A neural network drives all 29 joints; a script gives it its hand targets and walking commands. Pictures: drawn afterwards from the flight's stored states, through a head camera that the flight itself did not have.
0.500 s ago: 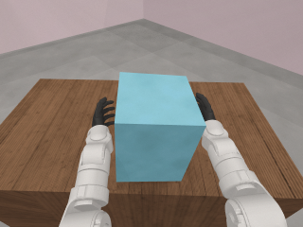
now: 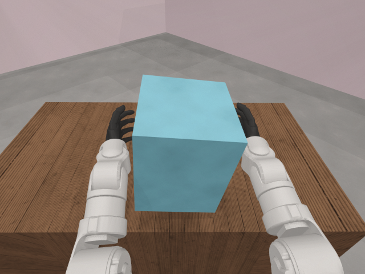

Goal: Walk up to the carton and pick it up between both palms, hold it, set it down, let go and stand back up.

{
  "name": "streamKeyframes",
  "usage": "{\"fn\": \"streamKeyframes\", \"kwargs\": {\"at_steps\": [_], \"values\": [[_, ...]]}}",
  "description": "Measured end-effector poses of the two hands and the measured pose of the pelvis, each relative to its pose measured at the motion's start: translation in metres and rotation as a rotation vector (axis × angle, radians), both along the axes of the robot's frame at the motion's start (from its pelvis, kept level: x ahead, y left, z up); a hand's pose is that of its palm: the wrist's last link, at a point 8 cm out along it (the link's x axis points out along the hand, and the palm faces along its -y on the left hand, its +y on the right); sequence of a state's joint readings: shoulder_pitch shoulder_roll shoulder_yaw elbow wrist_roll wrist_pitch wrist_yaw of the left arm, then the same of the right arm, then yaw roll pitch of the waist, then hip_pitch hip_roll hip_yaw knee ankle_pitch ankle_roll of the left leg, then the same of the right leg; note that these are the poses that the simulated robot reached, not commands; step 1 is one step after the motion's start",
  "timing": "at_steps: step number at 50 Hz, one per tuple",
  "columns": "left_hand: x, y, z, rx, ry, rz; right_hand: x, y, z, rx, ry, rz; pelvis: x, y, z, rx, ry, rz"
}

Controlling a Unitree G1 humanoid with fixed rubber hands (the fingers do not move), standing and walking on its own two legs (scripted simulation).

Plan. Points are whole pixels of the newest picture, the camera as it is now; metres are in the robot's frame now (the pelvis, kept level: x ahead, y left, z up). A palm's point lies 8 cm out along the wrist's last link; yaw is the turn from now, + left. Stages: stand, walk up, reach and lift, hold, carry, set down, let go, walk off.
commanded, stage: reach and lift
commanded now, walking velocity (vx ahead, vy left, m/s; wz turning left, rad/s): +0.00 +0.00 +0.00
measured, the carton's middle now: (180, 146) +0.41 +0.02 +0.11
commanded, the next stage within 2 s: hold in 0.90 s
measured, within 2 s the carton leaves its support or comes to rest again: neither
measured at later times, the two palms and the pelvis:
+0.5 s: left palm (118, 132) +0.39 +0.15 +0.17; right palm (251, 131) +0.39 -0.14 +0.17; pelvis +0.00 +0.00 +0.00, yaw +0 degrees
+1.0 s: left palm (116, 124) +0.39 +0.15 +0.20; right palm (254, 124) +0.39 -0.14 +0.19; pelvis +0.00 +0.00 +0.00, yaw +0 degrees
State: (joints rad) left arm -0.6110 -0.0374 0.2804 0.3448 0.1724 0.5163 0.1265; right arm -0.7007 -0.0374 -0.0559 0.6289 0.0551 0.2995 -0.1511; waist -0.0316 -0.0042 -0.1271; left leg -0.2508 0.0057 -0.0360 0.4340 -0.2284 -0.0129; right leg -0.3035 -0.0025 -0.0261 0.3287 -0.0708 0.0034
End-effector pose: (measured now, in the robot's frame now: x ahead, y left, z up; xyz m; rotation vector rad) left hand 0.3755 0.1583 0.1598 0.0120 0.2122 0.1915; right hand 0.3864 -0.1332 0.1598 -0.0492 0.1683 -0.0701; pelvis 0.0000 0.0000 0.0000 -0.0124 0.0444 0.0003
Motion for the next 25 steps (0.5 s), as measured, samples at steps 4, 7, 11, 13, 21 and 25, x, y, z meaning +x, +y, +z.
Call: {"fn": "streamKeyframes", "kwargs": {"at_steps": [4, 7, 11, 13, 21, 25], "values": [[0.002, -0.003, 0.01, 0.005, -0.004, -0.012, -0.002, -0.003, 0.005, 0.02, -0.004, -0.015, -0.003, 0.0, 0.0, 0.001, -0.004, 0.001], [0.004, -0.007, 0.015, 0.008, -0.005, -0.024, -0.003, -0.007, 0.007, 0.029, -0.005, -0.027, -0.004, 0.0, 0.0, 0.002, -0.006, 0.001], [0.009, -0.01, 0.017, 0.009, 0.004, -0.036, -0.003, -0.011, 0.007, 0.034, 0.004, -0.04, -0.004, 0.0, 0.0, 0.002, -0.006, 0.001], [0.009, -0.01, 0.015, 0.009, 0.014, -0.037, -0.002, -0.011, 0.006, 0.033, 0.013, -0.04, -0.004, 0.0, 0.0, 0.001, -0.005, 0.001], [0.013, -0.007, 0.009, 0.013, 0.037, -0.035, 0.003, -0.007, 0.005, 0.029, 0.035, -0.037, -0.002, 0.001, 0.0, 0.0, -0.003, 0.001], [0.014, -0.005, 0.013, 0.014, 0.023, -0.031, 0.006, -0.004, 0.012, 0.033, 0.022, -0.034, -0.001, 0.002, 0.0, -0.001, -0.001, 0.001]]}}
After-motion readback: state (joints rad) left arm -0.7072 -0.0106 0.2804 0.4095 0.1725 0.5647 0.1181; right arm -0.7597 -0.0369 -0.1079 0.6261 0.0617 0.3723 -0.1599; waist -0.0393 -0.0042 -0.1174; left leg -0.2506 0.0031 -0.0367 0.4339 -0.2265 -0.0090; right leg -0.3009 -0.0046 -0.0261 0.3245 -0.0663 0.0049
